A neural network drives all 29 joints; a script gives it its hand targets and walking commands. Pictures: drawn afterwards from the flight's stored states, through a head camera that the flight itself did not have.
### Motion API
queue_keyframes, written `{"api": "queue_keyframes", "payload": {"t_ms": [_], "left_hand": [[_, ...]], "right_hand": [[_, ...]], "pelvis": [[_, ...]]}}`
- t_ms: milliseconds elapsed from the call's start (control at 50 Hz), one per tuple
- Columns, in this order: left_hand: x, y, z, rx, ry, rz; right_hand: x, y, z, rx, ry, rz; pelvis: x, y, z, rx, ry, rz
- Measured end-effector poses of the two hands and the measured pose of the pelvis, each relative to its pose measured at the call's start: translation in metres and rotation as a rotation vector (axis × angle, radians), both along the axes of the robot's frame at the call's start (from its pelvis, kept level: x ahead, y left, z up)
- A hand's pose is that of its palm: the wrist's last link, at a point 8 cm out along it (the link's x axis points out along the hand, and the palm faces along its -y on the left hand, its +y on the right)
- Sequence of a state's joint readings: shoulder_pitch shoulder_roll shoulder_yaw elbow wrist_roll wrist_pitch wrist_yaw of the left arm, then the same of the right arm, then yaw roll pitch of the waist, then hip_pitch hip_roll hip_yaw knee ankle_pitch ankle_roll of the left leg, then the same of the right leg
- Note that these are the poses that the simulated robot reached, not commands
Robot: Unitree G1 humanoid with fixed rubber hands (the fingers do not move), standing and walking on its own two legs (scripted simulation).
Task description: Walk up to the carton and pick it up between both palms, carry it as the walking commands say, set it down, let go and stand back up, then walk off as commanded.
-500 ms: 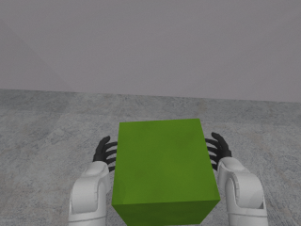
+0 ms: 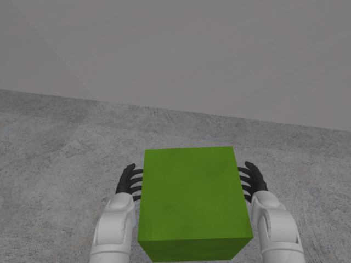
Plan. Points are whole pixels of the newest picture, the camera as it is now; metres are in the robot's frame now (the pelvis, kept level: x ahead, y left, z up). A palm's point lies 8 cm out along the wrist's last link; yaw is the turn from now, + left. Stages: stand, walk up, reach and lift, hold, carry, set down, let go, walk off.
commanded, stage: hold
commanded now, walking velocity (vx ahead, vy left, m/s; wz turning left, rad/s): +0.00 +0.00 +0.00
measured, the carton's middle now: (190, 208) +0.26 -0.03 -0.05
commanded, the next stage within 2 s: set down in 0.60 s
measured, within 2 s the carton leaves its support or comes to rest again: neither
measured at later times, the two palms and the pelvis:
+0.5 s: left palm (134, 189) +0.27 +0.10 +0.05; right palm (269, 184) +0.26 -0.20 +0.05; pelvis -0.02 -0.03 +0.00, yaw +0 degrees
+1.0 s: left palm (130, 186) +0.30 +0.12 +0.02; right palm (255, 188) +0.27 -0.18 +0.02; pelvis -0.02 +0.00 +0.00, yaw +0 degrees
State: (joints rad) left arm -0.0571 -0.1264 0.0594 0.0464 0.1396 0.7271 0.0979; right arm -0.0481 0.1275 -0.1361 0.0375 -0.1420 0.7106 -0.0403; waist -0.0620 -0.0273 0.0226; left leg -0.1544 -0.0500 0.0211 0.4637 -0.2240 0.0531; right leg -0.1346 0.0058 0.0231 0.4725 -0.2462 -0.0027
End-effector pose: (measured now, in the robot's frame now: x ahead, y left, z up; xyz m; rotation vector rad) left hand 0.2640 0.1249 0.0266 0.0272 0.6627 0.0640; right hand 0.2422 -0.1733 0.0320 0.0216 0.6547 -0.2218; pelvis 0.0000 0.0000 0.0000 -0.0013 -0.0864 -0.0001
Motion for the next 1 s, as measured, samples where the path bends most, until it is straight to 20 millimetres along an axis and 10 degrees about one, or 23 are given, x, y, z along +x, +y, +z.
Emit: {"api": "queue_keyframes", "payload": {"t_ms": [540,1000], "left_hand": [[0.004,-0.025,0.023,0.062,-0.009,-0.002],[0.033,-0.010,-0.011,0.031,0.058,-0.040]], "right_hand": [[0.015,-0.024,0.023,-0.009,-0.016,0.044],[0.024,-0.007,-0.013,-0.015,0.059,-0.019]], "pelvis": [[-0.018,-0.035,-0.001,0.014,-0.096,0.005],[-0.017,0.003,-0.004,-0.009,0.019,0.003]]}}
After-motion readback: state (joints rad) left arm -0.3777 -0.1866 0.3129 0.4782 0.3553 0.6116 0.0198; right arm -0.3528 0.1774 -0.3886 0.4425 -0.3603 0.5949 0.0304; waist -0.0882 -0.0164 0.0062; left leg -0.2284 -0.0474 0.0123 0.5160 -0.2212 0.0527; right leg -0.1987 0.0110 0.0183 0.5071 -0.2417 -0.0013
